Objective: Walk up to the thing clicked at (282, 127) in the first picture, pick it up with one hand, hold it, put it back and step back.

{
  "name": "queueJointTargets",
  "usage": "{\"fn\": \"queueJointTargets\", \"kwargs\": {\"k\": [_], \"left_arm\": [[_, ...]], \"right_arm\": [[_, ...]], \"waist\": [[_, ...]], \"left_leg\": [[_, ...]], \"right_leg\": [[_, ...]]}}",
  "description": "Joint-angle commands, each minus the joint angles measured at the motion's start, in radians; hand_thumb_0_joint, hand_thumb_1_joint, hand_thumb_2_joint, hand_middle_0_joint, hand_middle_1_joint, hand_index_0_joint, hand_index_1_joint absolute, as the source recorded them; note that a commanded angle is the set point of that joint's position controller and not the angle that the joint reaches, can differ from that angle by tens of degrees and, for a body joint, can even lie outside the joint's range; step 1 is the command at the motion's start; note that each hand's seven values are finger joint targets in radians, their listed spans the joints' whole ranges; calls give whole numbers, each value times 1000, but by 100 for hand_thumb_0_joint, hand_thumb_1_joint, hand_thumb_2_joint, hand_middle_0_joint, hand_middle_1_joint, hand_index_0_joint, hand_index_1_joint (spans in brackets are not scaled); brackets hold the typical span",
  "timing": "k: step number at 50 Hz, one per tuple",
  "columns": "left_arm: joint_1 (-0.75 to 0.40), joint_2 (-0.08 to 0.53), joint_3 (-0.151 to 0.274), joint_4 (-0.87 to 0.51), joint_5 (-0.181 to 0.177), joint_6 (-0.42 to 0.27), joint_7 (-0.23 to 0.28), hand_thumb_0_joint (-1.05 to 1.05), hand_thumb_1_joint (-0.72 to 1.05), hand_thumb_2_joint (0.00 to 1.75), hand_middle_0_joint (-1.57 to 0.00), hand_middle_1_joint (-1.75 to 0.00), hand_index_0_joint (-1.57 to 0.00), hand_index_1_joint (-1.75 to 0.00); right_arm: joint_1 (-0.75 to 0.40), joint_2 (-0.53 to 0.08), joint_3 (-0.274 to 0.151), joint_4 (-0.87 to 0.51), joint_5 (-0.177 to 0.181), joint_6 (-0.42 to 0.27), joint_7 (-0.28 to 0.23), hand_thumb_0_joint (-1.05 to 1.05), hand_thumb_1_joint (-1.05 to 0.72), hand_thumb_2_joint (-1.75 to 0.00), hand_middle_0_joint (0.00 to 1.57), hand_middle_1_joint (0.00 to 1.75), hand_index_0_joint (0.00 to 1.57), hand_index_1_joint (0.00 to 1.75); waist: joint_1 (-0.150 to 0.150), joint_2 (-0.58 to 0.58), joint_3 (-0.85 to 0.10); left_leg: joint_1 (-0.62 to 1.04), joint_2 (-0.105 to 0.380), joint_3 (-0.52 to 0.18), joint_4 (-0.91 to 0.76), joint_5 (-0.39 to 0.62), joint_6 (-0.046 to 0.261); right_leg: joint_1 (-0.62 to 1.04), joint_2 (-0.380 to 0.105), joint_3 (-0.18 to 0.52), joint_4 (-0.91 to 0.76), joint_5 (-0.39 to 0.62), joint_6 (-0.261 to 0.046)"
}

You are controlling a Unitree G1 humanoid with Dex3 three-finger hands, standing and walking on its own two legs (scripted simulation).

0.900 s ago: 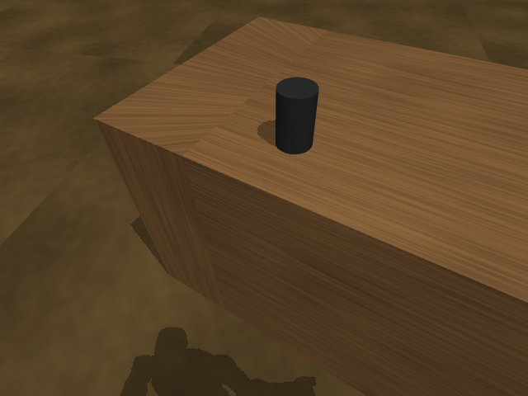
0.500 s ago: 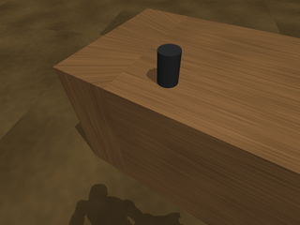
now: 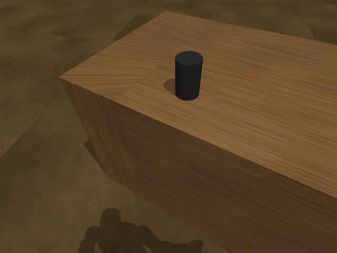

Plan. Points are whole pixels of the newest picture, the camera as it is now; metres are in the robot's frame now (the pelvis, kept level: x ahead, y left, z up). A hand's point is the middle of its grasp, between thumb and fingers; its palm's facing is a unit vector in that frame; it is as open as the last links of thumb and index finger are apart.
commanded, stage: stand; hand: left
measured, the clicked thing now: (188, 76) +0.62 -0.04 +0.08
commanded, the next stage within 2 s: walk up in 0.22 s
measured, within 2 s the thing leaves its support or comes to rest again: neither
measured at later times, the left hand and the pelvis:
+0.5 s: hand out of the picture +0.08 +0.33 -0.17, palm faces -0.16 -0.90 -0.40, open 7.4 cm; pelvis +0.03 +0.05 -0.02, yaw -9 degrees
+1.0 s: hand (96, 210) +0.29 +0.25 -0.16, palm faces -0.42 -0.81 -0.41, open 7.4 cm; pelvis +0.07 +0.05 -0.03, yaw -22 degrees
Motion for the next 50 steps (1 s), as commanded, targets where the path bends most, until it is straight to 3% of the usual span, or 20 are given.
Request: {"fn": "queueJointTargets", "kwargs": {"k": [1, 10, 11, 14, 16, 21, 23, 24, 25, 26, 28, 31, 35, 41, 44, 46, 47, 48, 49, 50], "left_arm": [[-30, 217, 40, -53, 0, -24, 13, 0, 90, 90, -20, -30, -20, -30], [-27, 212, 39, -49, -1, -20, 12, 0, 90, 90, -20, -30, -20, -30], [63, 290, 83, -104, 9, -19, 6, 0, 90, 90, -20, -30, -20, -30], [110, 347, 122, -130, 34, -28, 11, 0, 90, 90, -20, -30, -20, -30], [111, 330, 129, -170, 38, -41, 17, 0, 90, 90, -20, -30, -20, -30], [123, 296, 121, -243, 28, -38, 21, 0, 90, 90, -20, -30, -20, -30], [33, 279, 108, -292, 19, -22, 19, 0, 90, 90, -20, -30, -20, -30], [38, 223, 92, -311, 8, -16, 20, 0, 90, 90, -20, -30, -20, -30], [47, 153, 72, -335, -2, -13, 28, 0, 90, 90, -20, -30, -20, -30], [108, 198, 82, -326, 10, -6, 40, 0, 90, 90, -20, -30, -20, -30], [183, 284, 96, -290, 7, 7, 39, 0, 90, 90, -20, -30, -20, -30], [217, 268, 109, -253, 2, 12, 13, 0, 90, 90, -20, -30, -20, -30], [165, 214, 94, -310, 1, 17, -5, 0, 90, 90, -20, -30, -20, -30], [100, 209, 94, -364, 9, 27, -14, 0, 90, 90, -20, -30, -20, -30], [107, 206, 101, -372, 15, 28, -17, 0, 90, 90, -20, -30, -20, -30], [174, 216, 114, -358, 22, 20, -13, 0, 90, 90, -20, -30, -20, -30], [218, 294, 136, -351, 29, 10, -7, 0, 90, 90, -20, -30, -20, -30], [220, 355, 156, -372, 32, 2, -2, 0, 90, 90, -20, -30, -20, -30], [181, 332, 140, -401, 16, 5, 2, 0, 90, 90, -20, -30, -20, -30], [144, 329, 141, -412, 8, 15, 5, 0, 90, 90, -20, -30, -20, -30]], "right_arm": [[-27, -205, -41, -55, 4, -26, -16, 0, -90, -90, 20, 30, 20, 30], [-29, -205, -40, -52, 4, -27, -17, 0, -90, -90, 20, 30, 20, 30], [-67, -308, -109, -148, -16, -22, -5, 0, -90, -90, 20, 30, 20, 30], [-60, -234, -109, -194, -21, -7, 11, 0, -90, -90, 20, 30, 20, 30], [-44, -232, -117, -216, -24, -2, 23, 0, -90, -90, 20, 30, 20, 30], [10, -219, -127, -268, -28, -12, 25, 0, -90, -90, 20, 30, 20, 30], [115, -210, -142, -254, -25, -14, 18, 0, -90, -90, 20, 30, 20, 30], [171, -244, -159, -241, -33, -19, 8, 0, -90, -90, 20, 30, 20, 30], [192, -324, -179, -250, -44, -23, -1, 0, -90, -90, 20, 30, 20, 30], [138, -357, -183, -287, -36, -25, -6, 0, -90, -90, 20, 30, 20, 30], [44, -358, -183, -318, -22, -20, -1, 0, -90, -90, 20, 30, 20, 30], [34, -285, -160, -338, -16, -36, -8, 0, -90, -90, 20, 30, 20, 30], [143, -283, -153, -324, -8, -44, -13, 0, -90, -90, 20, 30, 20, 30], [153, -294, -155, -375, 2, -29, -21, 0, -90, -90, 20, 30, 20, 30], [140, -300, -154, -395, 4, -16, -21, 0, -90, -90, 20, 30, 20, 30], [115, -298, -147, -408, 16, -8, -20, 0, -90, -90, 20, 30, 20, 30], [124, -260, -135, -418, 23, -8, -19, 0, -90, -90, 20, 30, 20, 30], [136, -193, -110, -438, 28, -7, -17, 0, -90, -90, 20, 30, 20, 30], [138, -222, -113, -423, 16, 10, -35, 0, -90, -90, 20, 30, 20, 30], [157, -245, -121, -404, 11, 12, -42, 0, -90, -90, 20, 30, 20, 30]], "waist": [[0, -3, -75], [3, 0, -68], [3, 23, -69], [45, -140, 32], [41, -145, 60], [9, -162, -45], [-76, -143, -77], [-105, -39, -102], [-110, 197, -96], [-66, 188, -86], [-20, 150, -11], [-2, 145, 5], [-33, 174, 9], [-41, 138, -25], [-36, 127, -50], [22, 70, -99], [50, -97, -134], [55, -317, -147], [56, -213, -132], [43, -211, -103]], "left_leg": [[-2, 105, -76, -45, 111, 42], [-5, 106, -81, -51, 111, 39], [49, 22, 50, 136, -217, 66], [-293, -38, 1, 409, -396, 58], [-403, 24, -84, 482, -330, 47], [-234, 1, -45, 340, -289, 33], [8, -25, -5, 143, -130, 41], [124, 24, -63, 23, -66, 55], [205, 229, -345, -50, -34, 102], [130, 370, -458, -68, -2, 157], [-82, 386, -438, -96, -202, 235], [-10, 260, -215, -26, 59, 186], [91, 234, -82, 69, 508, 172], [11, 245, -6, 148, 580, 152], [-26, 257, -22, 219, 509, 172], [-65, 225, 19, 382, 469, 152], [-169, 142, 75, 594, 307, 93], [-411, -32, 108, 810, -298, 37], [-402, -14, 25, 849, -494, 26], [-352, 4, 0, 854, -508, 16]], "right_leg": [[1, -136, 102, -57, 118, -18], [1, -133, 100, -56, 110, -20], [-101, -127, 224, -28, -111, -59], [-52, -285, 525, -128, -369, -200], [-17, -308, 569, -130, -362, -249], [-46, -204, 394, 40, 112, -198], [-220, -127, 283, 190, 188, -138], [-313, -41, 210, 332, 115, -68], [-496, 112, 134, 538, -151, -17], [-518, 87, 151, 638, -356, -6], [-418, 2, 157, 763, -344, -9], [-427, -6, 153, 740, -248, -10], [-443, -4, 104, 603, -187, 2], [-290, -6, 5, 456, -136, -17], [-206, 6, -13, 360, -142, -30], [-73, 18, -2, 191, -36, -66], [38, -80, 168, 108, 168, -119], [164, -279, 497, 90, 412, -238], [73, -364, 566, 99, 422, -345], [-32, -364, 555, 88, 379, -352]]}}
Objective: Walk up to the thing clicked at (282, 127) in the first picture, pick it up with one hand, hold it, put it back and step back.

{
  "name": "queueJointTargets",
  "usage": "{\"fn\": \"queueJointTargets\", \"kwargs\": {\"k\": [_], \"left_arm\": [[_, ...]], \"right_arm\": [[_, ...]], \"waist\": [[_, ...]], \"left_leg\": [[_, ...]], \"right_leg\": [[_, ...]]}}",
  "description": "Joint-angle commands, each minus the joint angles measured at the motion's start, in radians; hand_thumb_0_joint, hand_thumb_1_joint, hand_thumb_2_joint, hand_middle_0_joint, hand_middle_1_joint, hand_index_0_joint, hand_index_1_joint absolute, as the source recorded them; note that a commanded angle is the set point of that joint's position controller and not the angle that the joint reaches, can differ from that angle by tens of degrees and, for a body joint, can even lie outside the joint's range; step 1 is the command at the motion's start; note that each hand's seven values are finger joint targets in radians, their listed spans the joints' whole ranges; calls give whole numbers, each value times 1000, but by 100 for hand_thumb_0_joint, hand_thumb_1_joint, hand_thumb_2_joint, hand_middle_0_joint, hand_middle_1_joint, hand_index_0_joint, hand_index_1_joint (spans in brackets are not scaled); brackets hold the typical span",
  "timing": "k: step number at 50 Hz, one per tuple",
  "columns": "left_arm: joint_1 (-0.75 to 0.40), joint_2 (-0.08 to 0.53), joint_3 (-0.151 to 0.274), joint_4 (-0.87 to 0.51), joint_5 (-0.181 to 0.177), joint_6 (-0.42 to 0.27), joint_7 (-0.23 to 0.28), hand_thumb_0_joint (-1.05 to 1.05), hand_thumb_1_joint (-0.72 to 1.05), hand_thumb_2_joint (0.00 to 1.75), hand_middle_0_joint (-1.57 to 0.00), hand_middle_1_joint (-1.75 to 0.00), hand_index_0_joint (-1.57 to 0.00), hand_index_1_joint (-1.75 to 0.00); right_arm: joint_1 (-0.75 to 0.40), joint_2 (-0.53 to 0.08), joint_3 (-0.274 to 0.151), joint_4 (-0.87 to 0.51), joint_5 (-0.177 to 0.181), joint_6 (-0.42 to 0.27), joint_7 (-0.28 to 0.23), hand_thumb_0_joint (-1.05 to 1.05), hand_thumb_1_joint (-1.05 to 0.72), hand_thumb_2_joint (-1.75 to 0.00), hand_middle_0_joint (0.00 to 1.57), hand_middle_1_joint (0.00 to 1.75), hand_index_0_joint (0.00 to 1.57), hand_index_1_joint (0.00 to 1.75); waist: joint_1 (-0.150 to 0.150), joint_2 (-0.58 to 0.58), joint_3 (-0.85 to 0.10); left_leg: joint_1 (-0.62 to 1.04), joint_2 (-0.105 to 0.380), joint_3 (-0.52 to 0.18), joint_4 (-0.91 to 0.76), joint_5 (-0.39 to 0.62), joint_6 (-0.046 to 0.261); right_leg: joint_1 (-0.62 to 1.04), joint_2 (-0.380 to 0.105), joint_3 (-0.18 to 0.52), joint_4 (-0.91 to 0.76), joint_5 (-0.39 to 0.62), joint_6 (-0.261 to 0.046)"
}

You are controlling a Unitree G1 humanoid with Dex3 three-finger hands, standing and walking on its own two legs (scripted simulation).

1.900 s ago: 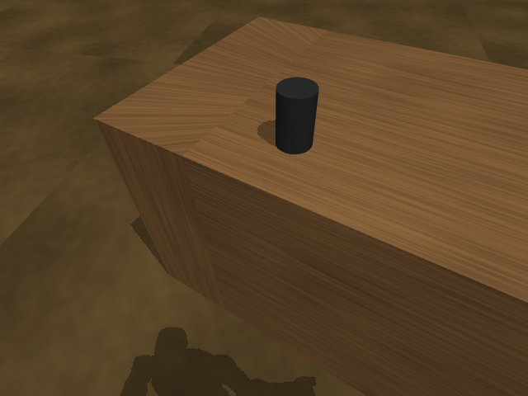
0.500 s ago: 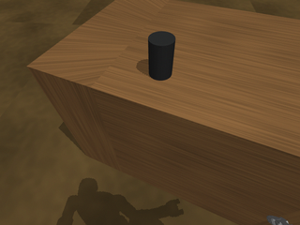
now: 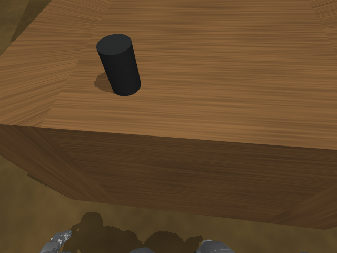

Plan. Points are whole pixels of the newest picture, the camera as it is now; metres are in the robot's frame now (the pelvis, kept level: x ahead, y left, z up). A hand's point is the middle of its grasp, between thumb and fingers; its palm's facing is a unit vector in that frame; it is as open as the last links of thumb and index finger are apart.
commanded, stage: walk up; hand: left
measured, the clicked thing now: (121, 66) +0.55 +0.12 +0.11
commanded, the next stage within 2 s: none
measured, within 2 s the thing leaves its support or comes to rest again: neither
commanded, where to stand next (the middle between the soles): +0.05 +0.00 m, yaw -11 degrees
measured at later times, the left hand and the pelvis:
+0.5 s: hand out of the picture +0.11 +0.25 -0.14, palm faces -0.14 -0.93 -0.33, open 7.4 cm; pelvis -0.01 -0.01 +0.01, yaw -7 degrees
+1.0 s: hand out of the picture +0.11 +0.23 -0.13, palm faces -0.18 -0.88 -0.43, open 7.4 cm; pelvis -0.03 -0.02 +0.00, yaw -12 degrees
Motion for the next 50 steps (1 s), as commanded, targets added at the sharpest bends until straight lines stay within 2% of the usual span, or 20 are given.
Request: {"fn": "queueJointTargets", "kwargs": {"k": [1, 4, 10, 15, 17, 18, 19, 22, 28, 31, 32, 33, 34, 35, 38, 45, 47, 48, 49, 50], "left_arm": [[70, 267, 84, -90, -17, -10, 31, 0, 90, 90, -20, -30, -20, -30], [57, 227, 71, -106, -8, -12, 43, 0, 90, 90, -20, -30, -20, -30], [92, 232, 73, -136, 18, -2, 29, 0, 90, 90, -20, -30, -20, -30], [17, 203, 59, -167, -9, 20, 17, 0, 90, 90, -20, -30, -20, -30], [58, 132, 41, -155, -17, 21, 17, 0, 90, 90, -20, -30, -20, -30], [68, 223, 66, -129, 4, 28, 34, 0, 90, 90, -20, -30, -20, -30], [77, 246, 73, -122, 4, 27, 32, 0, 90, 90, -20, -30, -20, -30], [100, 221, 83, -76, -12, 18, 18, 0, 90, 90, -20, -30, -20, -30], [116, 186, 52, -30, -22, -30, 11, 0, 90, 90, -20, -30, -20, -30], [213, 190, 58, 45, -6, -58, 38, 0, 90, 90, -20, -30, -20, -30], [224, 222, 67, 55, 1, -69, 48, 0, 90, 90, -20, -30, -20, -30], [212, 275, 78, 45, 9, -83, 55, 0, 90, 90, -20, -30, -20, -30], [156, 329, 75, 24, 14, -88, 60, 0, 90, 90, -20, -30, -20, -30], [117, 379, 81, 16, 11, -82, 59, 0, 90, 90, -20, -30, -20, -30], [64, 277, 55, 23, 0, -90, 57, 0, 90, 90, -20, -30, -20, -30], [32, 254, 41, 36, -16, -78, 56, 0, 90, 90, -20, -30, -20, -30], [33, 189, 22, 25, -31, -72, 57, 0, 90, 90, -20, -30, -20, -30], [50, 162, 11, 48, -43, -70, 60, 0, 90, 90, -20, -30, -20, -30], [66, 192, 18, 80, -33, -67, 66, 0, 90, 90, -20, -30, -20, -30], [89, 199, 18, 112, -25, -75, 66, 0, 90, 90, -20, -30, -20, -30]], "right_arm": [[38, -196, -52, -86, 4, -26, -35, 0, -90, -90, 20, 30, 20, 30], [50, -187, -43, -59, 2, -29, -26, 0, -90, -90, 20, 30, 20, 30], [32, -176, -39, -57, -8, -46, -35, 0, -90, -90, 20, 30, 20, 30], [149, -161, -51, -7, -24, -68, -50, 0, -90, -90, 20, 30, 20, 30], [70, -305, -82, -45, -37, -81, -54, 0, -90, -90, 20, 30, 20, 30], [37, -347, -94, -59, -24, -79, -47, 0, -90, -90, 20, 30, 20, 30], [-5, -336, -97, -79, -22, -84, -49, 0, -90, -90, 20, 30, 20, 30], [-22, -232, -57, -85, -25, -90, -50, 0, -90, -90, 20, 30, 20, 30], [-22, -248, -53, -97, -46, -61, -8, 0, -90, -90, 20, 30, 20, 30], [-35, -233, -43, -100, -34, -27, 6, 0, -90, -90, 20, 30, 20, 30], [-19, -180, -26, -100, -23, -23, 7, 0, -90, -90, 20, 30, 20, 30], [-23, -114, -3, -112, -13, -20, 8, 0, -90, -90, 20, 30, 20, 30], [-77, -118, -5, -128, -10, -14, 0, 0, -90, -90, 20, 30, 20, 30], [-84, -186, -30, -102, -17, -9, -11, 0, -90, -90, 20, 30, 20, 30], [-65, -185, -32, -44, 3, -18, -1, 0, -90, -90, 20, 30, 20, 30], [-11, -154, -30, 42, -11, -35, 5, 0, -90, -90, 20, 30, 20, 30], [33, -214, -49, 65, -27, -54, -5, 0, -90, -90, 20, 30, 20, 30], [-54, -244, -47, 54, -16, -56, -2, 0, -90, -90, 20, 30, 20, 30], [-113, -250, -43, 47, -11, -54, 5, 0, -90, -90, 20, 30, 20, 30], [-162, -217, -30, 50, -9, -49, 10, 0, -90, -90, 20, 30, 20, 30]], "waist": [[68, -206, -226], [55, -188, -230], [91, -208, -231], [8, -148, -269], [30, 176, -220], [15, 138, -223], [35, 138, -177], [64, 67, -144], [11, 212, -212], [60, 152, -238], [68, 45, -262], [69, -137, -240], [66, -168, -202], [73, -179, -160], [31, -179, -116], [11, -248, -222], [2, -89, -300], [44, 27, -282], [65, 54, -258], [94, 35, -239]], "left_leg": [[-172, -31, -126, 302, -153, -16], [-194, -48, -90, 252, -19, -16], [-149, -55, -64, -39, 2, -18], [160, -72, -61, -423, 305, 15], [214, 300, -553, -581, 355, 142], [84, 431, -614, -561, 353, 272], [28, 452, -625, -566, 387, 330], [73, 215, -279, -486, 590, 192], [107, 133, -147, -423, 301, 185], [16, 115, -113, -234, 396, 152], [-42, 85, -88, -123, 355, 106], [-181, 26, -78, 3, 177, 49], [-242, -19, -114, 8, -88, 12], [-144, 9, -172, 78, -136, 6], [-145, 20, -151, -5, -25, 17], [100, -45, -63, -382, 204, 12], [234, 91, -248, -471, 424, 72], [171, 183, -363, -494, 407, 141], [67, 228, -366, -478, 361, 190], [5, 190, -302, -436, 391, 159]], "right_leg": [[154, -356, 448, -275, 451, -266], [180, -228, 308, -223, 455, -185], [163, -208, 320, -198, 447, -201], [-40, -158, 288, -32, 347, -106], [-281, 98, 154, 251, -218, 19], [-204, 39, 195, 432, -314, 33], [-192, -4, 210, 537, -288, 38], [-220, 19, 195, 531, -181, 39], [-37, -21, 0, 57, -187, 77], [163, 18, -53, -231, 12, 57], [238, -25, 48, -257, 66, 42], [254, -191, 345, -285, 148, -11], [153, -368, 563, -318, 164, -142], [-6, -416, 615, -297, 168, -226], [52, -275, 355, -253, 284, -134], [18, -201, 236, -121, 375, -80], [-53, -134, 185, 20, 285, 1], [-50, -41, 90, 41, 65, 33], [44, -55, 48, 18, -81, 34], [128, -71, 80, -77, -53, 26]]}}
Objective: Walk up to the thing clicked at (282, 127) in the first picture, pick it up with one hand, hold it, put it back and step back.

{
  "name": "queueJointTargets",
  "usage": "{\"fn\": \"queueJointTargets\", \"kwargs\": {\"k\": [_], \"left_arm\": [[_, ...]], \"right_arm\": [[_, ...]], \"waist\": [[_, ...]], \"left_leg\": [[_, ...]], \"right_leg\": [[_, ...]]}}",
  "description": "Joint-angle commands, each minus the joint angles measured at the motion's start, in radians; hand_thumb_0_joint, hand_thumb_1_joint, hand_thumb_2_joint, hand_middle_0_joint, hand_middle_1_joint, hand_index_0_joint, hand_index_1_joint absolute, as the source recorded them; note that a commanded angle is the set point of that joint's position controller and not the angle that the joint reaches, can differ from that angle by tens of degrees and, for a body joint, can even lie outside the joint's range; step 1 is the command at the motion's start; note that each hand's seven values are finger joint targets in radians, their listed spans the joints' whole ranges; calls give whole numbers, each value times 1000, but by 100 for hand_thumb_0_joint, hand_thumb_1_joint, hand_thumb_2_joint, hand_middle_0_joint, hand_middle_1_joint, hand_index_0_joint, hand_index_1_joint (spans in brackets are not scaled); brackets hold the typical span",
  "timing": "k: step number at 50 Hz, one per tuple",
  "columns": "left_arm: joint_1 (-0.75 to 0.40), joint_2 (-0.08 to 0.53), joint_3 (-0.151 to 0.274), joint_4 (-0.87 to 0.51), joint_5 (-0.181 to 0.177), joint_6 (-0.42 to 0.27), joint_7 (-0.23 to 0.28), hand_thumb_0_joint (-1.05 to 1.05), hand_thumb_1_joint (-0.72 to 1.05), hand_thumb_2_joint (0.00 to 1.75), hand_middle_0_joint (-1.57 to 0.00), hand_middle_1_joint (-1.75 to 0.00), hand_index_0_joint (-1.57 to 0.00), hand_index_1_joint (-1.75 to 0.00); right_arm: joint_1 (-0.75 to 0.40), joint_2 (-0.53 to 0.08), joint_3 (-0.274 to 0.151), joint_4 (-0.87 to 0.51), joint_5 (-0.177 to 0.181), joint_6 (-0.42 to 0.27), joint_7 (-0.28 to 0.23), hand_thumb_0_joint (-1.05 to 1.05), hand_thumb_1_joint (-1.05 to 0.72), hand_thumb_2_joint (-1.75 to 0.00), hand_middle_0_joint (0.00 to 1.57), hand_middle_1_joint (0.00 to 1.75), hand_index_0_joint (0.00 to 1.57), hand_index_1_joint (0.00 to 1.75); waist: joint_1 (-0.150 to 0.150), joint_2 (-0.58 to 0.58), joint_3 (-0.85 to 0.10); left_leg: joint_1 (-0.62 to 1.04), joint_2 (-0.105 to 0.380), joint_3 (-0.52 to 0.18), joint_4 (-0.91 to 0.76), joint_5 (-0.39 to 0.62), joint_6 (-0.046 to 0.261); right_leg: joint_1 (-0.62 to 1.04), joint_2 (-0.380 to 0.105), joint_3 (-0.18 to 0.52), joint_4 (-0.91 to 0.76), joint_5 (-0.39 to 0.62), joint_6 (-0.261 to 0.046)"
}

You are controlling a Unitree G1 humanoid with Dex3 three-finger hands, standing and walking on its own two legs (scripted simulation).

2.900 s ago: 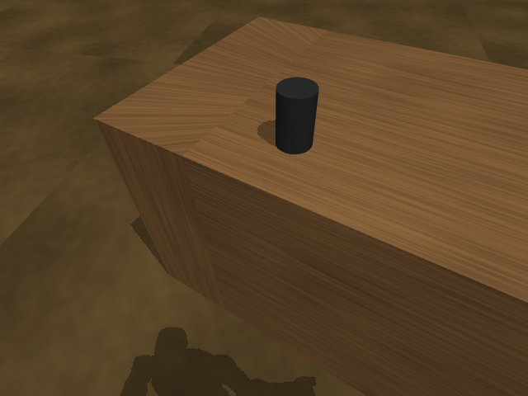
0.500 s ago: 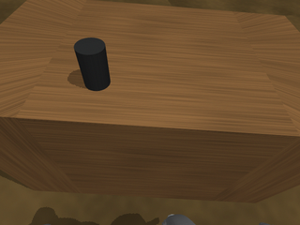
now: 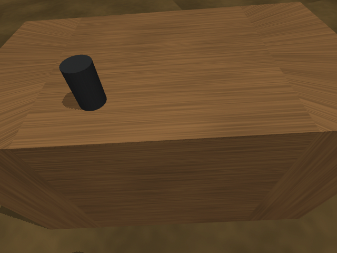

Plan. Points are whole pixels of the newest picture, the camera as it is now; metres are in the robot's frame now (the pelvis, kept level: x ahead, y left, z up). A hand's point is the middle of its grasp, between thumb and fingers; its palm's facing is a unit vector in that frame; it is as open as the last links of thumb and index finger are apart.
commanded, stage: walk up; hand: left
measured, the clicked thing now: (85, 84) +0.54 +0.26 +0.11
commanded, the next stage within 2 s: stand in 1.24 s
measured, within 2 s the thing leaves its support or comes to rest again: neither
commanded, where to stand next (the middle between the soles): +0.07 +0.04 m, yaw +1 degrees
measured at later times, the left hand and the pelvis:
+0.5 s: hand out of the picture +0.09 +0.27 -0.13, palm faces -0.05 -0.93 -0.38, open 7.4 cm; pelvis -0.01 +0.01 +0.02, yaw -2 degrees
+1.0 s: hand out of the picture +0.11 +0.27 -0.13, palm faces -0.06 -0.93 -0.37, open 7.4 cm; pelvis +0.01 +0.02 +0.02, yaw -2 degrees
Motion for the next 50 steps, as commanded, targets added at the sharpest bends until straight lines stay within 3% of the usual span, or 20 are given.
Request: {"fn": "queueJointTargets", "kwargs": {"k": [1, 2, 3, 4, 5, 6, 8, 9, 12, 18, 25, 31, 41, 50], "left_arm": [[33, 202, 43, -9, 6, -43, 17, 0, 90, 90, -20, -30, -20, -30], [19, 231, 50, -4, 10, -51, 12, 0, 90, 90, -20, -30, -20, -30], [0, 262, 55, -2, 8, -54, 12, 0, 90, 90, -20, -30, -20, -30], [-39, 274, 52, -4, 7, -52, 11, 0, 90, 90, -20, -30, -20, -30], [-69, 259, 46, -5, 5, -47, 11, 0, 90, 90, -20, -30, -20, -30], [-96, 237, 39, -7, 4, -43, 10, 0, 90, 90, -20, -30, -20, -30], [-87, 208, 28, 18, 3, -37, 6, 0, 90, 90, -20, -30, -20, -30], [-88, 202, 27, 32, 4, -37, 6, 0, 90, 90, -20, -30, -20, -30], [-104, 208, 25, 55, 5, -35, 2, 0, 90, 90, -20, -30, -20, -30], [-135, 196, 18, 91, 4, -31, -1, 0, 90, 90, -20, -30, -20, -30], [-154, 203, 15, 113, 7, -34, 0, 0, 90, 90, -20, -30, -20, -30], [-154, 191, 13, 136, 8, -29, -1, 0, 90, 90, -20, -30, -20, -30], [-143, 185, 13, 145, 8, -27, 3, 0, 90, 90, -20, -30, -20, -30], [-156, 180, 11, 142, 12, -21, 4, 0, 90, 90, -20, -30, -20, -30]], "right_arm": [[-114, -233, -53, -62, 11, -27, -10, 0, -90, -90, 20, 30, 20, 30], [-107, -216, -49, -63, 15, -24, -10, 0, -90, -90, 20, 30, 20, 30], [-76, -202, -43, -51, 15, -22, -14, 0, -90, -90, 20, 30, 20, 30], [-48, -199, -42, -25, 13, -20, -15, 0, -90, -90, 20, 30, 20, 30], [-41, -199, -43, -4, 12, -20, -14, 0, -90, -90, 20, 30, 20, 30], [-37, -209, -44, 9, 12, -23, -12, 0, -90, -90, 20, 30, 20, 30], [-99, -228, -45, 8, 13, -27, -8, 0, -90, -90, 20, 30, 20, 30], [-99, -219, -42, 13, 17, -27, -7, 0, -90, -90, 20, 30, 20, 30], [-102, -218, -39, 33, 15, -25, -9, 0, -90, -90, 20, 30, 20, 30], [-129, -224, -41, 63, 9, -23, -7, 0, -90, -90, 20, 30, 20, 30], [-123, -215, -41, 87, 11, -21, -8, 0, -90, -90, 20, 30, 20, 30], [-131, -207, -41, 97, 14, -20, -6, 0, -90, -90, 20, 30, 20, 30], [-130, -208, -48, 103, 15, -19, -11, 0, -90, -90, 20, 30, 20, 30], [-133, -212, -56, 103, 11, -17, -11, 0, -90, -90, 20, 30, 20, 30]], "waist": [[33, 42, -150], [16, 11, -137], [-3, -2, -118], [-23, -2, -106], [-32, 8, -97], [-36, 17, -95], [-6, 30, -79], [-1, 9, -87], [-7, 3, -83], [-11, 42, -85], [-23, -11, -111], [-18, -21, -114], [-20, -8, -148], [-25, 16, -129]], "left_leg": [[-15, 148, -129, -107, 229, 149], [-11, 69, -58, -38, 220, 98], [-20, 41, -30, -14, 161, 66], [6, 42, -32, -34, 94, 58], [43, 49, -46, -79, 83, 63], [73, 72, -74, -137, 115, 80], [45, 117, -121, -190, 112, 110], [28, 129, -127, -197, 106, 111], [15, 103, -95, -212, 56, 94], [46, 112, -99, -267, 1, 89], [123, 88, -47, -242, 78, 73], [139, 99, -58, -269, 90, 75], [179, 101, -37, -270, 205, 71], [164, 110, -44, -307, 166, 72]], "right_leg": [[130, -25, 49, -193, 143, -51], [109, -78, 142, -229, 258, -81], [90, -134, 206, -241, 298, -116], [46, -160, 222, -248, 278, -131], [13, -147, 194, -247, 252, -123], [-6, -106, 135, -227, 252, -94], [17, -26, 46, -211, 219, -55], [58, -19, 38, -217, 207, -53], [80, -37, 73, -250, 197, -57], [76, -32, 62, -292, 171, -46], [68, -70, 90, -344, 260, -45], [81, -56, 72, -356, 248, -34], [125, -67, 54, -349, 373, -31], [129, -57, 41, -343, 349, -26]]}}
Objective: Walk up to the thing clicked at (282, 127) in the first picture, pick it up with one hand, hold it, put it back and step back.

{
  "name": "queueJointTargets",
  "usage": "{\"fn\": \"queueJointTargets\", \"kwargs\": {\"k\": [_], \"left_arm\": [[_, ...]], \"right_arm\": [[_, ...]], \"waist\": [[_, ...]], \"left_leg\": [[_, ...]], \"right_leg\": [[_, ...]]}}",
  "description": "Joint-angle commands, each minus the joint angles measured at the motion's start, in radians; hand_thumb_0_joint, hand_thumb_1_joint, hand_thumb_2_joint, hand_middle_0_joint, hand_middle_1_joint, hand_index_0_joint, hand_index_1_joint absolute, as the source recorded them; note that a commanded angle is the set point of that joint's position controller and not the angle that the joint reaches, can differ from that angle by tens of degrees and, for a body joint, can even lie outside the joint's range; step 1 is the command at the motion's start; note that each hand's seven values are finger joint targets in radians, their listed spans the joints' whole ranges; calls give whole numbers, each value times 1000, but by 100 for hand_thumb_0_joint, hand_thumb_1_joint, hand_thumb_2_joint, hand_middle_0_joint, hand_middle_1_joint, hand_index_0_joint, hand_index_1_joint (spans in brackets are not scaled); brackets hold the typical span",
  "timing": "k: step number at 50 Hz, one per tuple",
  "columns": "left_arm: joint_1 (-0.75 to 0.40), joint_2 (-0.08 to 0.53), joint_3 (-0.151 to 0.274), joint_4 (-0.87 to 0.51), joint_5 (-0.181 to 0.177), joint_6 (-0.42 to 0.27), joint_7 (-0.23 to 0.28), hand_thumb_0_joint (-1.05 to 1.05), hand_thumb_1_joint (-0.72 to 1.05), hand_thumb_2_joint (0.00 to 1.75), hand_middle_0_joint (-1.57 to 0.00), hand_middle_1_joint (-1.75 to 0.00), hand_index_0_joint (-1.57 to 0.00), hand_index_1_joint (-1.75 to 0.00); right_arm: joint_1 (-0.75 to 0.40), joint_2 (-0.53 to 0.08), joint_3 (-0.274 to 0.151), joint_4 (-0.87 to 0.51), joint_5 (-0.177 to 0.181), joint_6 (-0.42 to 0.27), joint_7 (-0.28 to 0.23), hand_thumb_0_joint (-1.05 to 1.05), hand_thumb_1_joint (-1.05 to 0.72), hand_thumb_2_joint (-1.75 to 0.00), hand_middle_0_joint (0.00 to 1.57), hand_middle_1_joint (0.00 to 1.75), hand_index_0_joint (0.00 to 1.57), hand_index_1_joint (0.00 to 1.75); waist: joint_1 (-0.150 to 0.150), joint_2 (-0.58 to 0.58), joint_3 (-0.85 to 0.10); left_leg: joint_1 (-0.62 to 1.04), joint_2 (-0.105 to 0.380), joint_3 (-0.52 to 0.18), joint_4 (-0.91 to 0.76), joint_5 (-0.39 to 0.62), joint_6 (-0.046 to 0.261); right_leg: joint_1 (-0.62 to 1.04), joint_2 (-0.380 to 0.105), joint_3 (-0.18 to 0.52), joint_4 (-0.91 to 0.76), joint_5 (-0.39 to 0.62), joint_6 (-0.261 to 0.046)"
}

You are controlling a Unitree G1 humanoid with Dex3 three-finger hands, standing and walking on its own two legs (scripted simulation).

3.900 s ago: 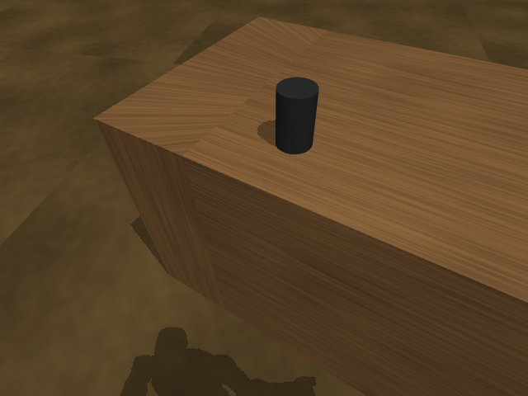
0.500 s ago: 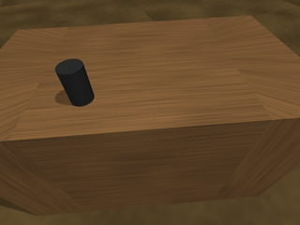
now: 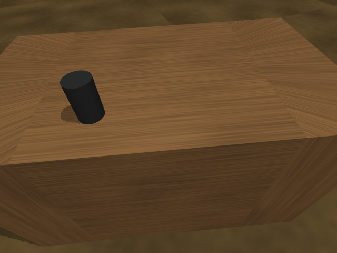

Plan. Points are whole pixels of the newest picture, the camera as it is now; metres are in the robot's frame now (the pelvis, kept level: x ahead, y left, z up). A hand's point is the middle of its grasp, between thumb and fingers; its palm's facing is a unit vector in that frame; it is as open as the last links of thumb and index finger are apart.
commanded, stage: walk up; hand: left
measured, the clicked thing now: (84, 98) +0.52 +0.26 +0.09
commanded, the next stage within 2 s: stand in 0.24 s
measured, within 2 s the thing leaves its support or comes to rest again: neither
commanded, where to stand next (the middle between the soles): +0.06 +0.02 m, yaw +4 degrees
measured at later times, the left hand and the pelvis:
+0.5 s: hand out of the picture +0.09 +0.24 -0.15, palm faces -0.02 -0.94 -0.35, open 7.4 cm; pelvis +0.00 -0.01 +0.00, yaw +1 degrees
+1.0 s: hand out of the picture +0.07 +0.25 -0.15, palm faces +0.00 -0.93 -0.36, open 7.4 cm; pelvis +0.00 -0.01 +0.00, yaw +1 degrees
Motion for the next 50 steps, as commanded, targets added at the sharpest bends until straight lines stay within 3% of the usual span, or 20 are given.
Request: {"fn": "queueJointTargets", "kwargs": {"k": [1, 11, 12, 16, 18, 24, 29, 33, 36, 41, 46, 50], "left_arm": [[-42, 213, 40, -59, 1, -23, 15, 0, 90, 90, -20, -30, -20, -30], [-44, 221, 44, -66, 5, -25, 16, 0, 90, 90, -20, -30, -20, -30], [-44, 221, 40, -59, -3, -17, 12, 0, 90, 90, -20, -30, -20, -30], [-36, 212, 41, -61, -7, -12, 7, 0, 90, 90, -20, -30, -20, -30], [-29, 215, 40, -59, -7, -9, 6, 0, 90, 90, -20, -30, -20, -30], [-33, 220, 41, -58, -4, -3, 2, 0, 90, 90, -20, -30, -20, -30], [-30, 226, 42, -60, -1, -8, 2, 0, 90, 90, -20, -30, -20, -30], [-24, 220, 42, -63, -2, -9, 1, 0, 90, 90, -20, -30, -20, -30], [-19, 221, 43, -61, -3, -7, 1, 0, 90, 90, -20, -30, -20, -30], [-11, 216, 41, -60, -3, -8, 1, 0, 90, 90, -20, -30, -20, -30], [-11, 224, 42, -60, -4, -5, 1, 0, 90, 90, -20, -30, -20, -30], [-7, 221, 42, -65, -2, -3, -1, 0, 90, 90, -20, -30, -20, -30]], "right_arm": [[-39, -212, -45, -60, 4, -26, -17, 0, -90, -90, 20, 30, 20, 30], [-37, -208, -47, -66, 4, -23, -17, 0, -90, -90, 20, 30, 20, 30], [-43, -194, -35, -62, 4, -30, -20, 0, -90, -90, 20, 30, 20, 30], [-33, -214, -35, -49, 2, -41, -26, 0, -90, -90, 20, 30, 20, 30], [-32, -211, -33, -43, 2, -42, -28, 0, -90, -90, 20, 30, 20, 30], [-39, -201, -26, -35, 3, -41, -29, 0, -90, -90, 20, 30, 20, 30], [-27, -198, -26, -32, 1, -39, -26, 0, -90, -90, 20, 30, 20, 30], [-27, -209, -27, -30, 1, -43, -27, 0, -90, -90, 20, 30, 20, 30], [-27, -203, -23, -30, 1, -45, -27, 0, -90, -90, 20, 30, 20, 30], [-26, -204, -22, -32, 4, -44, -28, 0, -90, -90, 20, 30, 20, 30], [-22, -205, -20, -32, 2, -41, -28, 0, -90, -90, 20, 30, 20, 30], [-20, -207, -21, -34, 1, -44, -27, 0, -90, -90, 20, 30, 20, 30]], "waist": [[-2, 16, -91], [-7, -19, -103], [-9, -68, -99], [-8, -24, -133], [-7, -16, -131], [-4, -8, -88], [-12, -27, -80], [-10, 2, -110], [-5, 3, -100], [-2, -20, -97], [-6, -23, -61], [-2, -14, -67]], "left_leg": [[32, 91, -82, -91, 75, 57], [61, 81, -64, -67, 101, 54], [64, 94, -90, -89, 151, 48], [108, 100, -78, -77, 252, 41], [107, 97, -76, -83, 257, 35], [70, 90, -78, -116, 110, 29], [69, 87, -79, -109, 85, 28], [85, 96, -80, -101, 136, 31], [77, 95, -81, -111, 115, 31], [84, 96, -84, -101, 164, 33], [68, 89, -86, -116, 74, 30], [52, 91, -89, -120, 80, 31]], "right_leg": [[-18, -59, 18, -41, 197, -67], [-24, -69, 24, -55, 222, -70], [-28, -77, 17, -64, 239, -64], [6, -85, 18, -57, 321, -64], [11, -85, 16, -64, 323, -63], [-16, -80, 22, -103, 186, -65], [-31, -84, 28, -125, 152, -65], [-3, -89, 27, -111, 221, -67], [-7, -87, 27, -113, 199, -67], [-6, -84, 16, -105, 233, -68], [-40, -82, 24, -126, 129, -69], [-27, -82, 21, -123, 128, -71]]}}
